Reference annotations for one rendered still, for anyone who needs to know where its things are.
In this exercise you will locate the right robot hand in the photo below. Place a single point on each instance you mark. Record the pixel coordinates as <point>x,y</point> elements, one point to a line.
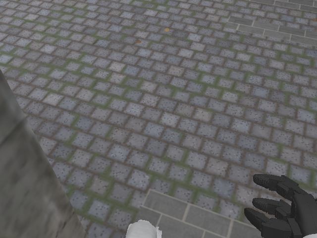
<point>291,221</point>

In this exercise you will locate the left robot thigh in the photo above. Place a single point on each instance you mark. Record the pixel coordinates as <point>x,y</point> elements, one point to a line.
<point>142,229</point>

